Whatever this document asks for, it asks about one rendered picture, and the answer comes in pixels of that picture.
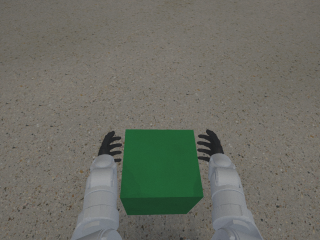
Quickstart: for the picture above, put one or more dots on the left robot upper arm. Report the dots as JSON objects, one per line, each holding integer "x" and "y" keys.
{"x": 103, "y": 234}

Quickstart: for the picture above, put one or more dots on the robot right hand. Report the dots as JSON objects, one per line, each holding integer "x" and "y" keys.
{"x": 214, "y": 145}

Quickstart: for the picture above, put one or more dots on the right robot upper arm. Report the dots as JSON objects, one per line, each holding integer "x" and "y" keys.
{"x": 228, "y": 233}

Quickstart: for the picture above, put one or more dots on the carton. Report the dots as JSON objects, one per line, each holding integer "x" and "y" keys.
{"x": 160, "y": 172}

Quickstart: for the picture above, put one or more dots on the robot right forearm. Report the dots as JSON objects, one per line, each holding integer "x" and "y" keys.
{"x": 229, "y": 204}

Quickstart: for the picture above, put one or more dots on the robot left forearm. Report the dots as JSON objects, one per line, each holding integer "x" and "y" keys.
{"x": 100, "y": 198}

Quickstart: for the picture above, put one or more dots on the robot left hand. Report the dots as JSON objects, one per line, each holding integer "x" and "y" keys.
{"x": 106, "y": 147}

